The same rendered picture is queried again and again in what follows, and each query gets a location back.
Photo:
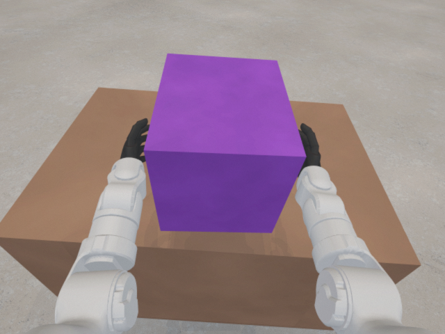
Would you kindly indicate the left robot upper arm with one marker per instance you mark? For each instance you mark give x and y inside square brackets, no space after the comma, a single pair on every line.
[95,302]

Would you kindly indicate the robot left hand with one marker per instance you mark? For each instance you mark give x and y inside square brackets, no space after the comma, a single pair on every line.
[132,147]

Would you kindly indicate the pedestal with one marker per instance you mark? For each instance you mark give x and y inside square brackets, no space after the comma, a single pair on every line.
[249,278]

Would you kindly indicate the robot right forearm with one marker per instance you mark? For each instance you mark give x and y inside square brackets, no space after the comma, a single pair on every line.
[331,232]

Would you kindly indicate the right robot upper arm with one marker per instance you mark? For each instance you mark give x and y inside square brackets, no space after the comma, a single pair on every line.
[358,300]

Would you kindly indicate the robot right hand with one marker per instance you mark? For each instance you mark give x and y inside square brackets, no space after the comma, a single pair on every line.
[311,147]

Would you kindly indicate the robot left forearm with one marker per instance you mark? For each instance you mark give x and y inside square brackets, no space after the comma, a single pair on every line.
[111,242]

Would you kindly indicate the carton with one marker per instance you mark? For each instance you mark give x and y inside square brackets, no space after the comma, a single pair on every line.
[223,149]

